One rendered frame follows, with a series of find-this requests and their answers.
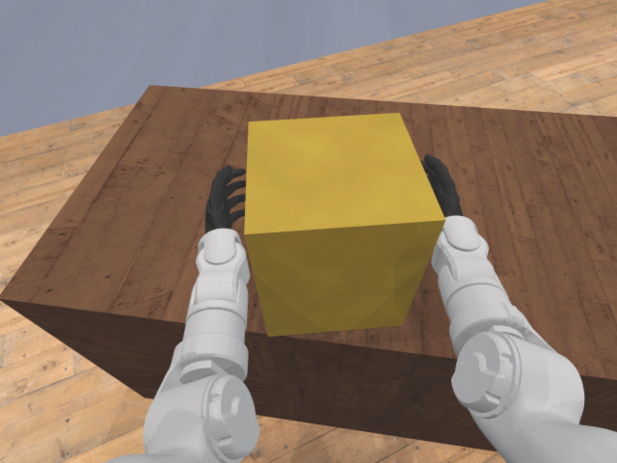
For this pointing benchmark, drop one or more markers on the pedestal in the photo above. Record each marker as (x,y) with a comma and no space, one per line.
(112,275)

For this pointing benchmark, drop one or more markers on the right robot hand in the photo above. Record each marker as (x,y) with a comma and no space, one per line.
(442,185)

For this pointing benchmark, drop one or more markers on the robot left upper arm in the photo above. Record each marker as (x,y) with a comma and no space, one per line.
(210,420)

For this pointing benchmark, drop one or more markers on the carton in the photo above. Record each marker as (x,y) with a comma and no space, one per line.
(340,222)

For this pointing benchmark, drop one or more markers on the right robot forearm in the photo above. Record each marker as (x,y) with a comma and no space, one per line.
(473,296)

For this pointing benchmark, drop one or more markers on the left robot forearm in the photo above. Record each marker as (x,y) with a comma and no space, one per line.
(214,335)

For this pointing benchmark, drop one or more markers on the robot right upper arm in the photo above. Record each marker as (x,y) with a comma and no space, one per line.
(528,401)

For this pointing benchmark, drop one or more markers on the left robot hand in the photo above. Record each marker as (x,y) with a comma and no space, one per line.
(218,206)

